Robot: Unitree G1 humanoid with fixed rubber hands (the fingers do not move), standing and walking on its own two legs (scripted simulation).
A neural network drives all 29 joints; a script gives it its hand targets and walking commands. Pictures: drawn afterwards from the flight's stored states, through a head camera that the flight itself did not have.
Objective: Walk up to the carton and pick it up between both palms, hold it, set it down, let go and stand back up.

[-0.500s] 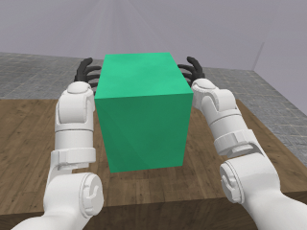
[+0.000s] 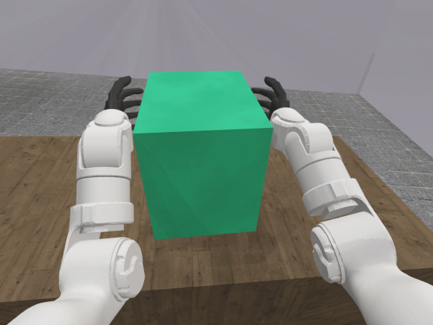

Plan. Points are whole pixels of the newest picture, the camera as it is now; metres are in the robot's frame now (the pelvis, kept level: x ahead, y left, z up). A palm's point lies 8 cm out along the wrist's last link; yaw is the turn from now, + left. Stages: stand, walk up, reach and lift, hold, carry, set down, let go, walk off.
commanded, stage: hold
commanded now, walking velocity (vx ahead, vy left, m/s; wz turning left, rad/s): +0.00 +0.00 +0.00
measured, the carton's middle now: (200, 148) +0.39 +0.00 +0.20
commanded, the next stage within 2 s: none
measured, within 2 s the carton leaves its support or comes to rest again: neither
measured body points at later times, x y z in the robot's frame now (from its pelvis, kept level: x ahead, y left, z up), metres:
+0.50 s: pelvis +0.00 +0.00 +0.00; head -0.09 +0.02 +0.44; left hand +0.39 +0.14 +0.28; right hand +0.38 -0.14 +0.28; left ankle +0.04 +0.12 -0.75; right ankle -0.03 -0.11 -0.75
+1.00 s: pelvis +0.00 +0.00 +0.00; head -0.08 +0.02 +0.44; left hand +0.39 +0.14 +0.28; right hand +0.38 -0.14 +0.28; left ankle +0.04 +0.12 -0.75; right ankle -0.03 -0.11 -0.75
